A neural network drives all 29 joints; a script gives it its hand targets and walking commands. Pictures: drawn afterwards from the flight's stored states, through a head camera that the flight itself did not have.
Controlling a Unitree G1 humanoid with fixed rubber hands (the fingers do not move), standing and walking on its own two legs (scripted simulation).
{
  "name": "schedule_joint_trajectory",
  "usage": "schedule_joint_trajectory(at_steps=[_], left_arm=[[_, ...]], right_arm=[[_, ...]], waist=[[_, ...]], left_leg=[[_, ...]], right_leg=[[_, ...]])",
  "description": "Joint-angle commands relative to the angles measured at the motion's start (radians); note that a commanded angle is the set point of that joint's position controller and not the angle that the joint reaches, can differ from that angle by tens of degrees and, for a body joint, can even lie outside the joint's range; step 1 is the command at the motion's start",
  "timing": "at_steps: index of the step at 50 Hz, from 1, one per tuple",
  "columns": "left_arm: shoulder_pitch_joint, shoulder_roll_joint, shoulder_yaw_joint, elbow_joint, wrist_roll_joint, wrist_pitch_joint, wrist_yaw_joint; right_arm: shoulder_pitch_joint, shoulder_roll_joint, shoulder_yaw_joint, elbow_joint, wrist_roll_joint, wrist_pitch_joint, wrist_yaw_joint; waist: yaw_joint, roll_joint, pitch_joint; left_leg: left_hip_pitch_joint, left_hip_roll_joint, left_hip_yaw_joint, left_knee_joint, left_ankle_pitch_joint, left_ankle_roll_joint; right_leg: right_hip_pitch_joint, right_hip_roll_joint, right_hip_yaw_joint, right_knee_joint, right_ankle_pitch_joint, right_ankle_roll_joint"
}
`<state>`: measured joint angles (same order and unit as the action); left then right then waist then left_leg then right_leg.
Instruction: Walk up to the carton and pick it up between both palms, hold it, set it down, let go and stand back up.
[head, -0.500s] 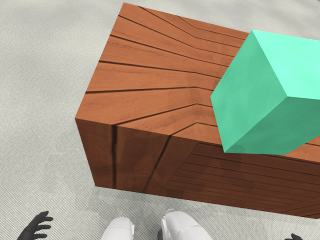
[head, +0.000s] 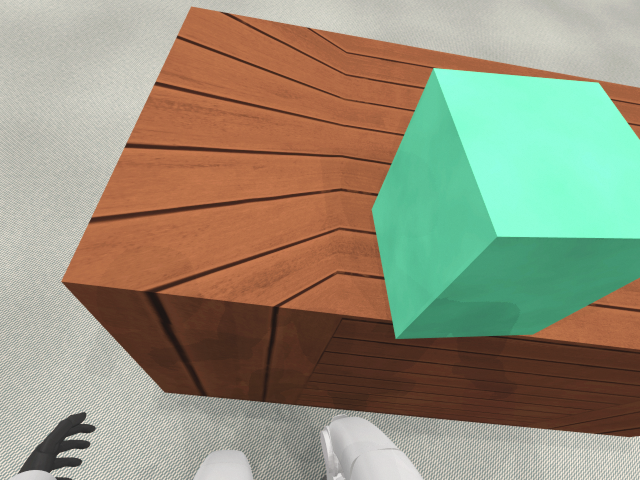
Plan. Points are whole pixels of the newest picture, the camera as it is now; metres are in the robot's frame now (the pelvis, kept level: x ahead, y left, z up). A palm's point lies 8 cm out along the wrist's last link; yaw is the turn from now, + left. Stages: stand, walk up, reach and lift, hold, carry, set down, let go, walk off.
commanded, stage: walk up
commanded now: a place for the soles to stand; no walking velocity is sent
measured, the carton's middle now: (490, 219) +0.40 -0.18 +0.10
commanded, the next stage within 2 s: none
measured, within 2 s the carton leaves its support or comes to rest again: neither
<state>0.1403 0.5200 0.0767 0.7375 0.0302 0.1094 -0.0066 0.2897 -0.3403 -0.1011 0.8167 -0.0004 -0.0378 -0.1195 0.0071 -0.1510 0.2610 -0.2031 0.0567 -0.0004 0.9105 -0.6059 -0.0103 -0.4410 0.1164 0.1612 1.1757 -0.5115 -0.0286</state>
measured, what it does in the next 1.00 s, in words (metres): steps to the right: right foot, then left foot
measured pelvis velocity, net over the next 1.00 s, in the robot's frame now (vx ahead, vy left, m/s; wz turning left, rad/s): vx -0.07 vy -0.17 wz -0.14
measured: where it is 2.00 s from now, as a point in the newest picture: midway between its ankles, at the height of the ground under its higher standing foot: outside the picture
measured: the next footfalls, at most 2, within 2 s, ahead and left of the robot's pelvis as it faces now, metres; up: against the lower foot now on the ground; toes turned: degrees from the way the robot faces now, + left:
right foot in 0.06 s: +0.10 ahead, -0.16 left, +0.00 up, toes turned +8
left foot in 0.44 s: +0.11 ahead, +0.03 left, +0.00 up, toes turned -5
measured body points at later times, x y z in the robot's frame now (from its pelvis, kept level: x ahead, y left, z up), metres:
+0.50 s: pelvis +0.02 -0.09 +0.02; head +0.13 -0.06 +0.45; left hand +0.17 +0.21 -0.12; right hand +0.12 -0.43 -0.07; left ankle +0.07 +0.03 -0.69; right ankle +0.05 -0.18 -0.67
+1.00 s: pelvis -0.07 -0.17 +0.02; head +0.01 -0.20 +0.46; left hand +0.12 +0.11 -0.08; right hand +0.02 -0.50 -0.11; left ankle -0.09 -0.04 -0.59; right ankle +0.01 -0.29 -0.69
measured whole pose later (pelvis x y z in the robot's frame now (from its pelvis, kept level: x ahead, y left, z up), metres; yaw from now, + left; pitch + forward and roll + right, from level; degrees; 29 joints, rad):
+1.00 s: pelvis -0.07 -0.17 +0.02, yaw -8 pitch -3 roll +3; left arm 0.11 0.36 0.08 0.74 0.03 0.00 0.03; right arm 0.09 -0.36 -0.09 0.82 0.00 0.05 -0.05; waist 0.01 -0.01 0.25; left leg -0.47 -0.11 -0.06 1.32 -0.51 -0.02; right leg -0.44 0.06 0.14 0.77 -0.26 -0.01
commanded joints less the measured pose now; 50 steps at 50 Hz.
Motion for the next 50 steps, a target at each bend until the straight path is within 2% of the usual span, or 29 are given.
schedule_joint_trajectory(at_steps=[1,2,3,4,5,6,8,12,16,18,20,21,22,23,24,25,27,29,33,34,35,36,37,38,39,41,42,45,50], left_arm=[[-0.084,0.144,0.066,-0.119,0.012,-0.05,-0.022],[0.013,0.136,0.068,-0.077,0.007,-0.059,-0.027],[0.134,0.151,0.082,-0.03,0.007,-0.07,-0.028],[0.175,0.218,0.096,-0.029,0.015,-0.079,-0.026],[0.146,0.254,0.092,-0.062,-0.013,-0.072,-0.019],[0.11,0.225,0.082,-0.087,-0.02,-0.07,-0.011],[0.111,0.166,0.062,-0.087,-0.03,-0.069,0.022],[0.113,0.117,0.065,-0.106,-0.01,-0.075,0.046],[0.13,0.098,0.054,-0.101,0.001,-0.083,0.049],[0.109,0.091,0.052,-0.1,-0.003,-0.084,0.049],[0.042,0.082,0.047,-0.108,-0.01,-0.08,0.046],[-0.01,0.082,0.045,-0.115,-0.014,-0.077,0.043],[-0.059,0.081,0.047,-0.126,-0.022,-0.076,0.04],[-0.088,0.064,0.049,-0.139,-0.021,-0.081,0.036],[-0.071,0.086,0.064,-0.107,-0.004,-0.071,0.042],[-0.046,0.116,0.07,-0.095,-0.01,-0.058,0.043],[-0.02,0.11,0.067,-0.076,-0.027,-0.053,0.036],[-0.023,0.098,0.064,-0.072,-0.033,-0.059,0.027],[-0.02,0.077,0.052,-0.067,-0.038,-0.081,0.01],[0.027,0.077,0.05,-0.046,-0.033,-0.085,0.008],[0.1,0.072,0.05,-0.005,-0.032,-0.091,0.008],[0.159,0.074,0.054,0.025,-0.025,-0.098,0.009],[0.148,0.099,0.062,0.022,-0.006,-0.11,0.008],[0.106,0.208,0.074,-0.01,0.007,-0.117,0.01],[0.075,0.245,0.082,-0.025,0.001,-0.118,0.014],[0.019,0.194,0.065,-0.031,-0.01,-0.119,0.034],[-0.002,0.162,0.063,-0.031,-0.017,-0.118,0.041],[0.028,0.102,0.068,-0.036,-0.021,-0.125,0.052],[0.021,0.09,0.072,-0.044,-0.037,-0.129,0.08]], right_arm=[[-0.049,-0.42,-0.105,-0.101,-0.005,-0.014,-0.009],[-0.122,-0.405,-0.092,-0.117,0.0,-0.005,0.003],[-0.146,-0.371,-0.074,-0.124,0.007,0.003,0.017],[-0.048,-0.286,-0.049,-0.111,0.014,0.006,0.025],[-0.068,-0.257,-0.03,-0.129,0.025,0.016,0.02],[-0.076,-0.273,-0.025,-0.115,0.02,0.03,0.008],[-0.077,-0.267,-0.009,-0.101,0.036,0.033,0.017],[-0.062,-0.247,-0.007,-0.09,0.033,0.033,0.027],[-0.103,-0.244,-0.014,-0.079,0.021,0.033,0.032],[-0.087,-0.246,-0.023,-0.07,0.017,0.03,0.037],[-0.046,-0.235,-0.026,-0.048,0.013,0.023,0.042],[-0.007,-0.229,-0.031,-0.031,0.011,0.019,0.044],[0.036,-0.257,-0.047,-0.025,0.001,0.014,0.042],[0.035,-0.369,-0.08,-0.04,-0.009,0.013,0.036],[-0.024,-0.383,-0.08,-0.056,0.004,0.014,0.043],[-0.053,-0.362,-0.07,-0.078,0.006,0.012,0.042],[-0.143,-0.339,-0.061,-0.104,0.005,0.008,0.026],[-0.17,-0.323,-0.045,-0.105,-0.003,0.006,0.028],[-0.126,-0.35,-0.042,-0.088,-0.023,0.011,0.045],[-0.161,-0.351,-0.039,-0.097,-0.022,0.018,0.049],[-0.198,-0.346,-0.037,-0.104,-0.014,0.027,0.057],[-0.221,-0.314,-0.029,-0.111,-0.014,0.036,0.067],[-0.153,-0.249,-0.012,-0.097,-0.016,0.048,0.076],[-0.173,-0.207,-0.004,-0.129,-0.001,0.057,0.077],[-0.209,-0.272,-0.016,-0.117,0.008,0.072,0.058],[-0.193,-0.272,-0.01,-0.104,0.024,0.074,0.056],[-0.151,-0.267,-0.013,-0.089,0.031,0.07,0.061],[-0.088,-0.262,-0.028,-0.083,0.012,0.07,0.076],[-0.091,-0.253,-0.041,-0.096,-0.007,0.092,0.094]], waist=[[-0.043,0.372,-0.143],[0.015,0.384,-0.205],[0.086,0.292,-0.301],[0.079,0.025,-0.406],[0.092,-0.165,-0.422],[0.082,-0.038,-0.393],[0.066,0.096,-0.296],[0.07,0.121,-0.374],[0.081,0.117,-0.415],[0.063,0.098,-0.443],[0.017,0.113,-0.451],[-0.019,0.117,-0.449],[-0.067,0.154,-0.458],[-0.105,0.35,-0.463],[-0.08,0.421,-0.423],[-0.058,0.305,-0.394],[-0.008,0.239,-0.275],[-0.014,0.297,-0.204],[-0.041,0.426,-0.314],[-0.012,0.468,-0.36],[0.021,0.492,-0.396],[0.048,0.469,-0.416],[0.02,0.319,-0.418],[0.032,-0.031,-0.384],[0.065,-0.012,-0.395],[0.042,0.075,-0.289],[0.023,0.058,-0.275],[0.03,0.1,-0.359],[0.024,0.098,-0.305]], left_leg=[[0.14,0.342,-0.272,-0.226,1.013,0.222],[0.025,0.259,-0.151,-0.121,1.032,0.178],[-0.056,0.149,-0.044,0.113,0.996,0.118],[-0.204,-0.009,0.016,0.41,0.52,0.056],[-0.359,-0.168,-0.02,0.569,-0.142,0.04],[-0.367,-0.118,-0.084,0.656,-0.151,0.041],[-0.428,-0.071,-0.085,0.632,-0.056,0.03],[-0.441,-0.044,-0.094,0.401,-0.023,0.014],[-0.392,-0.035,-0.093,0.085,0.007,0.013],[-0.323,-0.048,-0.086,-0.028,0.057,0.02],[-0.184,-0.054,-0.07,-0.223,0.204,0.031],[-0.056,-0.046,-0.069,-0.347,0.325,0.042],[0.098,0.014,-0.135,-0.43,0.507,0.076],[0.239,0.235,-0.364,-0.417,0.794,0.175],[0.184,0.432,-0.49,-0.406,1.078,0.338],[0.119,0.464,-0.528,-0.416,1.004,0.385],[0.051,0.397,-0.432,-0.388,0.944,0.336],[0.0,0.322,-0.33,-0.38,0.954,0.291],[0.14,0.258,-0.263,-0.3,1.094,0.22],[0.11,0.233,-0.23,-0.276,1.067,0.191],[0.025,0.185,-0.156,-0.229,0.989,0.151],[-0.05,0.125,-0.106,-0.134,0.832,0.117],[-0.159,0.057,-0.084,-0.02,0.588,0.088],[-0.415,-0.112,-0.027,0.168,0.045,0.026],[-0.386,-0.14,-0.188,0.328,-0.107,0.041],[-0.402,-0.135,-0.234,0.393,0.007,0.032],[-0.401,-0.113,-0.211,0.384,0.038,0.025],[-0.391,-0.141,-0.212,0.456,0.057,0.005],[-0.379,-0.173,-0.233,0.516,0.102,-0.007]], right_leg=[[-0.225,-0.163,-0.027,-0.26,0.016,-0.02],[-0.006,-0.139,-0.119,-0.428,0.113,-0.035],[0.224,-0.072,-0.17,-0.608,0.316,-0.055],[0.344,-0.166,0.107,-0.645,0.635,-0.136],[0.35,-0.336,0.495,-0.696,1.084,-0.277],[0.321,-0.36,0.55,-0.679,1.071,-0.293],[0.316,-0.306,0.437,-0.611,1.085,-0.284],[0.421,-0.29,0.372,-0.565,1.014,-0.274],[0.489,-0.299,0.373,-0.565,1.168,-0.224],[0.477,-0.292,0.367,-0.551,1.207,-0.192],[0.402,-0.252,0.31,-0.512,1.167,-0.132],[0.305,-0.221,0.27,-0.471,1.102,-0.088],[0.169,-0.179,0.23,-0.357,0.967,-0.027],[-0.075,-0.026,0.119,-0.137,0.627,0.042],[-0.14,0.054,0.019,0.084,-0.163,0.079],[-0.141,0.024,0.086,0.254,-0.164,0.061],[-0.191,-0.03,0.111,0.365,-0.12,0.041],[-0.188,-0.043,0.08,0.307,-0.088,0.031],[-0.1,-0.126,-0.013,-0.209,-0.086,0.022],[0.001,-0.142,-0.077,-0.35,-0.044,0.014],[0.146,-0.113,-0.148,-0.505,0.091,0.005],[0.246,-0.094,-0.157,-0.627,0.254,0.007],[0.289,-0.122,-0.038,-0.656,0.352,0.014],[0.262,-0.401,0.389,-0.725,0.595,-0.103],[0.187,-0.477,0.538,-0.775,0.601,-0.177],[0.156,-0.392,0.426,-0.734,0.593,-0.159],[0.182,-0.363,0.386,-0.694,0.62,-0.162],[0.321,-0.377,0.347,-0.634,0.779,-0.207],[0.261,-0.402,0.379,-0.703,0.52,-0.239]])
